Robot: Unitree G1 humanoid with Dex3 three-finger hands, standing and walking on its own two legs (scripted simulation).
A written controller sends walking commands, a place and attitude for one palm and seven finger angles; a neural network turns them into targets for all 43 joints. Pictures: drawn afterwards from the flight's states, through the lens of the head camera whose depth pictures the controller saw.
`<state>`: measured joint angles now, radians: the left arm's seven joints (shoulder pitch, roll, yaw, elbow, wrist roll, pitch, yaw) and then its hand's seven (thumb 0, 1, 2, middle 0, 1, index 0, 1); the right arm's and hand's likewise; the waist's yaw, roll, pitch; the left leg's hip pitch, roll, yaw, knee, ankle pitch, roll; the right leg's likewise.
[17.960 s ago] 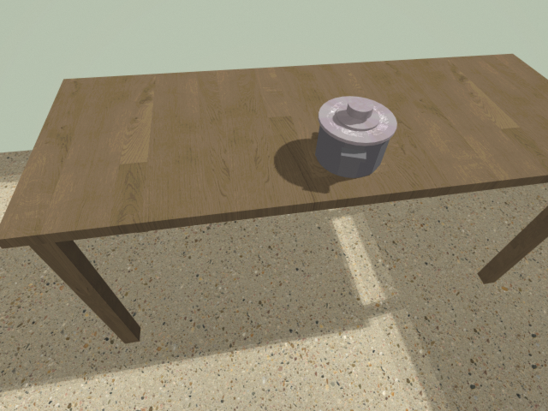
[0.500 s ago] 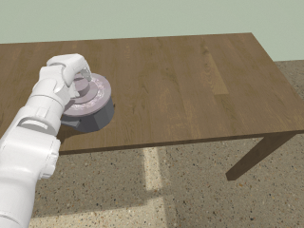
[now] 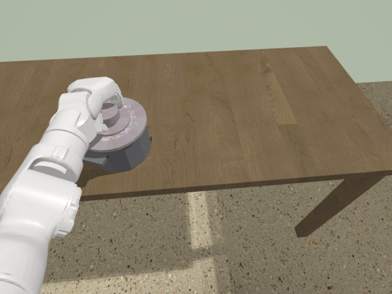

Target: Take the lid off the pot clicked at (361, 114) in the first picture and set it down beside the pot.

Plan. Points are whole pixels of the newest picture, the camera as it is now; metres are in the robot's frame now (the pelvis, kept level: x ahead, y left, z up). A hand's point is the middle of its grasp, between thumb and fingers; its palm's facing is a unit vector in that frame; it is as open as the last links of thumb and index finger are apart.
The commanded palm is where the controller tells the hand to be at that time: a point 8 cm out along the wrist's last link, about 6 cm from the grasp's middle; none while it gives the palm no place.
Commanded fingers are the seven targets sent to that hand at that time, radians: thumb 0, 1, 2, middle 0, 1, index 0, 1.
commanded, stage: close the fingers and squeeze the knob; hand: left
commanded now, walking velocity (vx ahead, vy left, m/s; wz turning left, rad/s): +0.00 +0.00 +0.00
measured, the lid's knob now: (107, 113) +0.50 +0.18 +0.07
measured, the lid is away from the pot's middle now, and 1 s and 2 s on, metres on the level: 0.00 0.00 0.01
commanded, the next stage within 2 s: lift the lid straight up in 1.42 s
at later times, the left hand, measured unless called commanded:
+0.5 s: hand (103, 115) +0.48 +0.18 +0.09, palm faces -0.38 -0.06 -0.92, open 9.0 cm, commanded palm +0.48 +0.18 +0.14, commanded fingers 0.00 0.18 0.91 -0.60 -1.03 -0.60 -1.03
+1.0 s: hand (104, 116) +0.47 +0.18 +0.09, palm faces -0.38 -0.05 -0.92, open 8.3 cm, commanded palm +0.48 +0.17 +0.14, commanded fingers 0.00 0.34 0.91 -0.64 -1.01 -0.68 -1.03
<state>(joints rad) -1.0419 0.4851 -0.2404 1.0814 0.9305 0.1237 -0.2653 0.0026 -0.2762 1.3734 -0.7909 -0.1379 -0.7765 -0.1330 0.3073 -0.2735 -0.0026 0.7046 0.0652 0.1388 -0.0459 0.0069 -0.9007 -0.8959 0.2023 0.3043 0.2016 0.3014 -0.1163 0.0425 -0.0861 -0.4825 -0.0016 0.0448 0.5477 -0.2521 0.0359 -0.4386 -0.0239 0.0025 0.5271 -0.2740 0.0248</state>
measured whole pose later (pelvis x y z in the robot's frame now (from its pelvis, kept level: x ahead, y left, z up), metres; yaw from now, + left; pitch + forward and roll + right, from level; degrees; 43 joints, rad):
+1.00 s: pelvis +0.00 -0.01 +0.00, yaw +0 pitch +10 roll +0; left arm -1.01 0.47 -0.23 1.06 0.93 0.13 -0.25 0.03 0.16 0.83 -0.55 -0.96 -0.58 -0.98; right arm 0.27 -0.27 0.00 0.69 0.07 0.15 -0.05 0.01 -0.90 -0.90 0.20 0.30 0.20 0.30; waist -0.11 0.05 -0.08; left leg -0.45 0.00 0.04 0.52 -0.25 0.03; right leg -0.41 -0.02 0.00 0.51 -0.27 0.02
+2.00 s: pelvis +0.01 +0.00 +0.00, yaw +0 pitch +10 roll -1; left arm -1.03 0.49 -0.20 1.05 0.94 0.14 -0.27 0.01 0.09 0.85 -0.59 -1.00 -0.63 -1.00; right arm 0.32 -0.27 0.00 0.71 0.06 0.10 -0.05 0.01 -0.90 -0.90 0.20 0.30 0.20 0.30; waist -0.13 0.05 -0.08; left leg -0.43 0.00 0.05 0.50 -0.24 0.04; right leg -0.38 -0.02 0.01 0.47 -0.26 0.03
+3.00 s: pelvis +0.00 +0.00 +0.01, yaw +1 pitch +7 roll +0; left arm -1.18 0.53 -0.23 1.00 0.94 0.20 -0.42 0.02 0.09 0.85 -0.59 -0.99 -0.64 -0.99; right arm 0.30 -0.28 0.01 0.70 0.06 0.09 -0.04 0.01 -0.90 -0.90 0.20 0.30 0.20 0.30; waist -0.11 0.05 -0.05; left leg -0.36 -0.02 0.04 0.44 -0.21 0.04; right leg -0.31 -0.04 0.00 0.43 -0.23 0.03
